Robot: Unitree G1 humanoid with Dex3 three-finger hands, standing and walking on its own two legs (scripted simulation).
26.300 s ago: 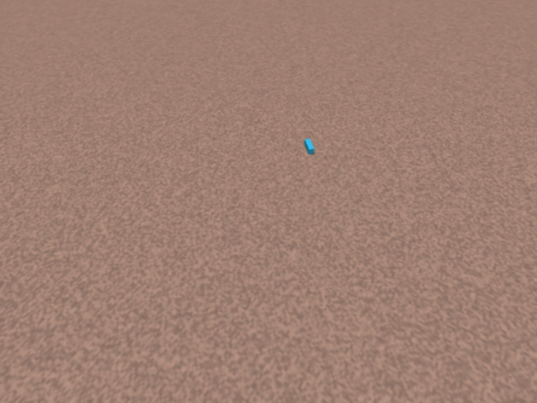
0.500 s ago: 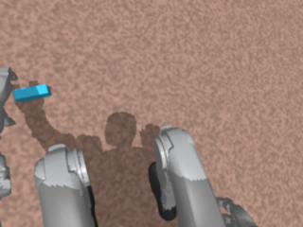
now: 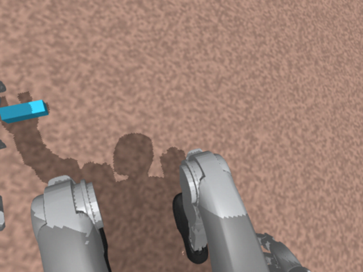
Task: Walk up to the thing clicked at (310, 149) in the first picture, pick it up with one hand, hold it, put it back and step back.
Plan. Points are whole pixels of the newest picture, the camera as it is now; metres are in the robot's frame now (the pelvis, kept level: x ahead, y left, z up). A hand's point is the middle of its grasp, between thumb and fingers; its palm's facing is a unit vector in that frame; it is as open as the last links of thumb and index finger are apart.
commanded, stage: rise first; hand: left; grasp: from above
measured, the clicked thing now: (25, 111) +0.50 +0.31 -0.30
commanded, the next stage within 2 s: none
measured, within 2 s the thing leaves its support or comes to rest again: neither
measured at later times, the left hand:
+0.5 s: hand out of the picture +0.45 +0.34 -0.19, palm faces -0.45 -0.12 -0.88, open 13.3 cm
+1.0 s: hand out of the picture +0.45 +0.34 -0.18, palm faces -0.45 -0.11 -0.89, open 13.1 cm
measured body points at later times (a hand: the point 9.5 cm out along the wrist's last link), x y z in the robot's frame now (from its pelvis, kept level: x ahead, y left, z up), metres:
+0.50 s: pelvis +0.00 +0.00 +0.00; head +0.25 +0.10 +0.35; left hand +0.47 +0.35 -0.14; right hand +0.06 -0.26 -0.09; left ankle +0.07 +0.14 -0.28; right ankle +0.10 -0.13 -0.28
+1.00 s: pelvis +0.00 +0.00 +0.00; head +0.25 +0.10 +0.36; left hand +0.47 +0.35 -0.13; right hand +0.06 -0.26 -0.09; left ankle +0.07 +0.14 -0.28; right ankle +0.10 -0.13 -0.28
